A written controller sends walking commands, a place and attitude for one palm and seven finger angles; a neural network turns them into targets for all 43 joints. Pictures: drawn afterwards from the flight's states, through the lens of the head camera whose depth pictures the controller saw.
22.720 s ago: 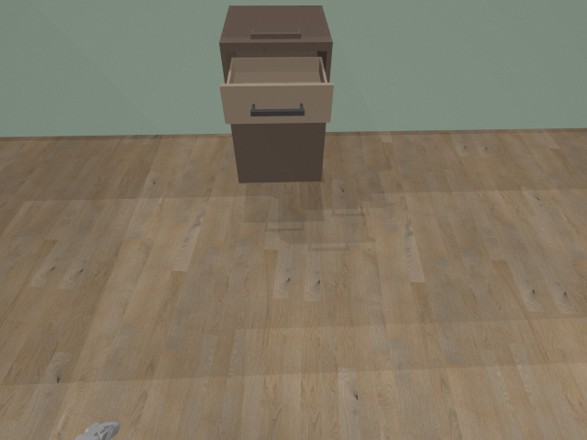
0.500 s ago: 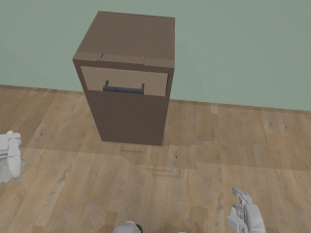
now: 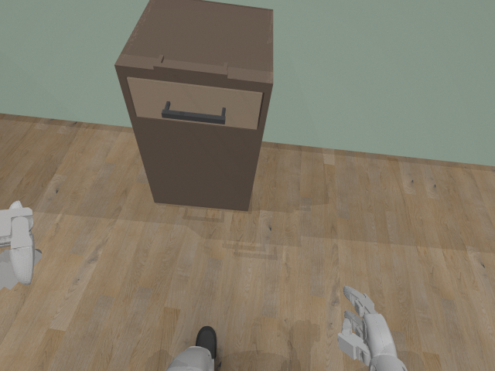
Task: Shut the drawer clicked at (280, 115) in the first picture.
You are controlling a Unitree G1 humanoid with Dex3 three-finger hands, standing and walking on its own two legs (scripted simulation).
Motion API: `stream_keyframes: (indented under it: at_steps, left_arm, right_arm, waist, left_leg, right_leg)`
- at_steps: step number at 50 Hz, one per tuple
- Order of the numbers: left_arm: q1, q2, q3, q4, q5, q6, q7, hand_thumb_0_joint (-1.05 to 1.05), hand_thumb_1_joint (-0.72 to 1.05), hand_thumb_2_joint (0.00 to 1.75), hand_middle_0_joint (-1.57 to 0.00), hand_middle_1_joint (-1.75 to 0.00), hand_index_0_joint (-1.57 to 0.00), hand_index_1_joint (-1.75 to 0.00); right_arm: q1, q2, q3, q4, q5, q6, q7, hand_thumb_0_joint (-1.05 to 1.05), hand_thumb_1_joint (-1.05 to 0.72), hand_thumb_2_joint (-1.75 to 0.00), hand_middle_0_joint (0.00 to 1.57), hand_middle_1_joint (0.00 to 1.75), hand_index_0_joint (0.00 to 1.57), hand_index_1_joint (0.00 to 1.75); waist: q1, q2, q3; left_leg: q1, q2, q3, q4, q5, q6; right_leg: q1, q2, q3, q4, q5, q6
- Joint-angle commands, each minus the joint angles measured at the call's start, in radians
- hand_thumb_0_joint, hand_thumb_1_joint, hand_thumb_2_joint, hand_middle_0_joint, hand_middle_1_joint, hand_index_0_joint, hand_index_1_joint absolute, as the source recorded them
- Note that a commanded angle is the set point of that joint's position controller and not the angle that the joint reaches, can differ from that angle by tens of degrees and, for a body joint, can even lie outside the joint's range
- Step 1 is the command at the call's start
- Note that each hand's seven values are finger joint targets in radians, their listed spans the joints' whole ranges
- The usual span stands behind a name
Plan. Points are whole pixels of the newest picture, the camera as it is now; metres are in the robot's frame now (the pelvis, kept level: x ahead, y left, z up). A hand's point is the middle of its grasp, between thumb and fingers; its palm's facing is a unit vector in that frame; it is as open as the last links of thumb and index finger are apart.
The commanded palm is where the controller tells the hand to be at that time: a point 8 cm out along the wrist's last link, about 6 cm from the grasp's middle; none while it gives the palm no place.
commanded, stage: stop stepping back and stand still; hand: left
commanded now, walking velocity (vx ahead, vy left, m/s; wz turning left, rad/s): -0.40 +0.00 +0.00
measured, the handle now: (194, 112) +0.79 +0.23 -0.15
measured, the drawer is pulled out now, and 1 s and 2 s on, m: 0.00 0.00 0.00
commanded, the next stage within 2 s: let the arm hang, fingers relaxed in 0.84 s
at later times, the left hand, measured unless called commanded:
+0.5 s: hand out of the picture +0.14 +0.25 +0.17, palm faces +0.36 -0.84 -0.41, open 3.2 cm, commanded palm +0.08 +0.29 +0.19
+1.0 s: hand (15, 339) +0.13 +0.26 +0.11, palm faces +0.26 -0.84 -0.48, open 3.2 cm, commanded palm none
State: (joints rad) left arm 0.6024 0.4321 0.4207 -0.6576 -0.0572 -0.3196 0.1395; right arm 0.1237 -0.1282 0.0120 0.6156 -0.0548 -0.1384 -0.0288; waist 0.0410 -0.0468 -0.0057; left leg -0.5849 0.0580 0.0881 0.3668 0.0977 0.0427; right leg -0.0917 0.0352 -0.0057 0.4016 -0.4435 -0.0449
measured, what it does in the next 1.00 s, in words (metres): steps on the spot: left foot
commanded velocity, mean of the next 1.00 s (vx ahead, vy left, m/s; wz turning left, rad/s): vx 0.05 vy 0.02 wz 0.00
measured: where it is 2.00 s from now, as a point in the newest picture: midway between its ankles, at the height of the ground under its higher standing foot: outside the picture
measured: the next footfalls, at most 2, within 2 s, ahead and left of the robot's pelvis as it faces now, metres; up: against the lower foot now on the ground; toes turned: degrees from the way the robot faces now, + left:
left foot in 0.40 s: +0.00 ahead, +0.12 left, +0.00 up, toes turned +0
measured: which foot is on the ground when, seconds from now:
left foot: down 0.00-0.30, up 0.32-0.38, down 0.40-1.00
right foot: down 0.00-1.00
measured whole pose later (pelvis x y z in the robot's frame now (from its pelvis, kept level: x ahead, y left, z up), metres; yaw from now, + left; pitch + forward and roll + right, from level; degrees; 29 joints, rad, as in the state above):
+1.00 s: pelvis -0.09 +0.01 +0.01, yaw +1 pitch +1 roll -1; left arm 0.45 0.39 0.26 -0.26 0.01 -0.17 0.08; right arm 0.18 -0.23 -0.01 0.70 0.00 -0.13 -0.02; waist 0.01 0.02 0.02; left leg -0.33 -0.02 0.00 0.53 -0.21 0.02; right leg -0.24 -0.02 -0.04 0.53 -0.29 0.01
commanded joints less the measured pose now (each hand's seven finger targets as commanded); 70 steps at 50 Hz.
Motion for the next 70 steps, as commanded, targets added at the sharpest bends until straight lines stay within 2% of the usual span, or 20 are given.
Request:
stream_keyframes:
  at_steps: [1,4,7,9,11,14,16,20,22,24,29,33,36,40,46,47,50,53,63,70]
  left_arm:
    - [-0.101,0.229,0.140,-0.271,-0.011,-0.095,0.011,0.00,0.90,0.90,-1.40,-1.60,-1.40,-1.60]
    - [0.033,0.201,0.154,-0.183,-0.025,-0.036,-0.002,0.00,0.90,0.90,-1.40,-1.60,-1.40,-1.60]
    - [0.073,0.135,0.112,-0.124,-0.025,0.026,-0.013,0.00,0.90,0.90,-1.40,-1.60,-1.40,-1.60]
    - [0.053,0.148,0.126,-0.078,-0.023,0.024,-0.005,0.00,0.90,0.90,-1.40,-1.60,-1.40,-1.60]
    - [0.080,0.154,0.140,-0.092,-0.020,0.032,0.001,0.00,0.90,0.90,-1.40,-1.60,-1.40,-1.60]
    - [0.135,0.173,0.144,-0.170,-0.029,0.023,-0.006,0.00,0.90,0.90,-1.40,-1.60,-1.40,-1.60]
    - [0.124,0.166,0.127,-0.230,-0.034,0.023,0.001,0.00,0.90,0.90,-1.40,-1.60,-1.40,-1.60]
    - [0.032,0.127,0.076,-0.210,0.004,0.022,0.019,0.00,0.90,0.90,-1.40,-1.60,-1.40,-1.60]
    - [-0.004,0.120,0.061,-0.168,0.019,0.016,0.032,0.00,0.90,0.90,-1.40,-1.60,-1.40,-1.60]
    - [-0.034,0.150,0.078,-0.150,0.017,0.020,0.032,0.00,0.90,0.90,-1.40,-1.60,-1.40,-1.60]
    - [0.048,0.100,0.072,-0.131,0.017,0.043,0.024,0.00,0.90,0.90,-1.40,-1.60,-1.40,-1.60]
    - [0.048,0.116,0.068,-0.142,0.008,0.054,0.014,0.00,0.90,0.90,-1.40,-1.60,-1.40,-1.60]
    - [0.023,0.090,0.062,-0.096,0.007,0.061,0.028,0.00,0.90,0.90,-1.40,-1.60,-1.40,-1.60]
    - [-0.039,0.089,0.046,-0.081,0.023,0.039,0.033,0.00,0.90,0.90,-1.40,-1.60,-1.40,-1.60]
    - [-0.026,0.093,0.036,-0.169,0.027,0.028,0.014,0.00,0.90,0.90,-1.40,-1.60,-1.40,-1.60]
    - [-0.133,-0.045,-0.308,0.748,0.111,0.205,-0.117,0.00,0.90,0.90,-1.40,-1.60,-1.40,-1.60]
    - [-0.153,-0.078,-0.312,0.819,0.095,0.296,-0.137,0.00,0.90,0.90,-1.28,-1.47,-1.28,-1.47]
    - [-0.260,-0.035,-0.320,0.973,0.098,0.303,-0.139,0.00,0.90,0.90,-1.16,-1.34,-1.16,-1.34]
    - [-0.296,-0.047,-0.375,1.480,0.078,0.326,-0.129,0.00,0.90,0.90,-0.76,-0.91,-0.76,-0.91]
    - [-0.269,-0.064,-0.382,1.638,0.074,0.316,-0.129,0.00,0.90,0.90,-0.48,-0.60,-0.48,-0.60]
  right_arm:
    - [0.001,-0.151,-0.060,-0.091,0.025,-0.005,-0.024,0.00,-0.90,-0.90,0.20,0.30,0.20,0.30]
    - [-0.024,-0.167,-0.060,-0.145,0.057,-0.009,-0.039,0.00,-0.90,-0.90,0.20,0.30,0.20,0.30]
    - [-0.048,-0.187,-0.039,-0.171,0.060,0.016,-0.049,0.00,-0.90,-0.90,0.20,0.30,0.20,0.30]
    - [-0.044,-0.197,-0.040,-0.175,0.059,-0.007,-0.053,0.00,-0.90,-0.90,0.20,0.30,0.20,0.30]
    - [-0.025,-0.199,-0.041,-0.176,0.055,0.004,-0.053,0.00,-0.90,-0.90,0.20,0.30,0.20,0.30]
    - [0.000,-0.192,-0.065,-0.186,0.064,0.015,-0.037,0.00,-0.90,-0.90,0.20,0.30,0.20,0.30]
    - [0.017,-0.192,-0.070,-0.164,0.070,0.013,-0.033,0.00,-0.90,-0.90,0.20,0.30,0.20,0.30]
    - [0.016,-0.200,-0.055,-0.147,0.069,-0.037,-0.057,0.00,-0.90,-0.90,0.20,0.30,0.20,0.30]
    - [0.040,-0.227,-0.058,-0.135,0.066,-0.068,-0.069,0.00,-0.90,-0.90,0.20,0.30,0.20,0.30]
    - [0.060,-0.200,-0.051,-0.114,0.045,-0.076,-0.066,0.00,-0.90,-0.90,0.20,0.30,0.20,0.30]
    - [0.014,-0.191,-0.046,-0.158,0.059,-0.055,-0.046,0.00,-0.90,-0.90,0.20,0.30,0.20,0.30]
    - [-0.007,-0.176,-0.058,-0.152,0.055,0.004,-0.034,0.00,-0.90,-0.90,0.20,0.30,0.20,0.30]
    - [-0.004,-0.159,-0.043,-0.141,0.059,0.016,-0.042,0.00,-0.90,-0.90,0.20,0.30,0.20,0.30]
    - [-0.009,-0.190,-0.036,-0.140,0.057,-0.017,-0.071,0.00,-0.90,-0.90,0.20,0.30,0.20,0.30]
    - [0.002,-0.182,-0.036,-0.146,0.059,-0.045,-0.057,0.00,-0.90,-0.90,0.20,0.30,0.20,0.30]
    - [-0.067,-0.392,-0.117,0.103,0.056,-0.061,0.031,0.00,-0.90,-0.90,0.20,0.30,0.20,0.30]
    - [0.055,-0.272,-0.098,0.082,0.061,0.031,0.030,0.00,-0.90,-0.90,0.20,0.30,0.20,0.30]
    - [0.033,-0.277,-0.075,0.093,0.044,0.070,0.031,0.00,-0.90,-0.90,0.20,0.30,0.20,0.30]
    - [0.060,-0.232,-0.052,0.251,0.027,0.147,0.022,0.00,-0.90,-0.90,0.20,0.30,0.20,0.30]
    - [0.156,-0.229,-0.065,0.341,0.035,0.149,0.010,0.00,-0.90,-0.90,0.20,0.30,0.20,0.30]
  waist:
    - [-0.053,-0.013,-0.224]
    - [-0.060,-0.144,-0.170]
    - [-0.055,0.223,-0.100]
    - [-0.046,0.272,-0.038]
    - [-0.045,0.242,-0.022]
    - [-0.053,-0.036,-0.097]
    - [-0.057,-0.148,-0.058]
    - [-0.074,0.139,0.015]
    - [-0.052,0.318,-0.034]
    - [-0.056,0.304,-0.096]
    - [-0.041,0.197,-0.076]
    - [-0.057,-0.159,0.039]
    - [-0.076,-0.107,0.031]
    - [-0.053,0.221,0.017]
    - [-0.042,0.170,-0.122]
    - [-0.064,0.122,-0.057]
    - [-0.050,-0.033,-0.175]
    - [-0.044,-0.148,-0.115]
    - [-0.040,0.222,0.033]
    - [-0.046,0.093,0.016]
  left_leg:
    - [0.570,0.017,-0.054,0.346,-0.263,-0.059]
    - [0.475,-0.028,-0.038,0.341,-0.249,-0.044]
    - [0.492,0.058,-0.165,0.068,-0.024,0.011]
    - [0.334,0.123,-0.313,-0.117,-0.411,0.029]
    - [0.176,0.093,-0.287,-0.202,-0.691,-0.024]
    - [0.337,-0.047,-0.079,0.242,-0.432,-0.059]
    - [0.284,-0.039,-0.088,0.496,-0.340,-0.053]
    - [0.383,0.004,-0.113,0.064,-0.199,-0.017]
    - [0.476,0.125,-0.282,-0.014,-0.041,0.035]
    - [0.556,0.168,-0.361,-0.037,0.147,0.037]
    - [0.211,0.076,-0.200,-0.104,-0.581,0.010]
    - [0.261,-0.060,-0.094,0.490,-0.451,-0.058]
    - [0.249,-0.008,-0.116,0.351,-0.409,-0.034]
    - [0.359,0.099,-0.257,-0.053,-0.281,0.018]
    - [0.407,0.071,-0.203,-0.001,-0.028,0.008]
    - [0.304,0.046,-0.201,0.183,0.208,0.018]
    - [0.358,0.045,-0.172,0.214,0.072,0.001]
    - [0.274,0.033,-0.214,0.166,-0.095,0.021]
    - [0.254,0.003,-0.231,-0.033,-0.555,-0.002]
    - [0.325,0.019,-0.239,-0.024,-0.490,0.007]
  right_leg:
    - [-0.371,-0.282,0.163,-0.207,0.400,-0.069]
    - [-0.314,-0.222,0.028,-0.037,0.539,-0.033]
    - [-0.307,-0.043,-0.056,0.130,0.249,0.054]
    - [-0.228,-0.009,-0.034,0.117,-0.013,0.044]
    - [-0.095,-0.002,-0.061,0.055,-0.069,0.018]
    - [-0.246,-0.170,0.095,-0.170,-0.165,-0.049]
    - [-0.315,-0.321,0.198,-0.213,-0.065,-0.140]
    - [-0.238,-0.151,0.008,0.041,0.256,0.001]
    - [-0.269,-0.044,-0.025,0.206,0.147,0.052]
    - [-0.316,-0.039,-0.006,0.321,-0.002,0.055]
    - [-0.011,-0.042,-0.032,0.064,0.046,0.033]
    - [-0.406,-0.335,0.350,-0.295,-0.347,-0.123]
    - [-0.304,-0.285,0.184,-0.167,-0.039,-0.094]
    - [-0.226,-0.081,0.018,0.079,0.158,0.043]
    - [-0.066,-0.062,-0.014,0.082,0.333,0.058]
    - [-0.157,-0.138,0.002,0.178,0.578,0.041]
    - [-0.133,-0.150,0.025,0.136,0.496,0.025]
    - [-0.113,-0.139,0.031,0.106,0.348,0.008]
    - [-0.179,-0.110,0.067,-0.040,-0.020,-0.007]
    - [-0.185,-0.116,0.054,-0.077,0.016,-0.019]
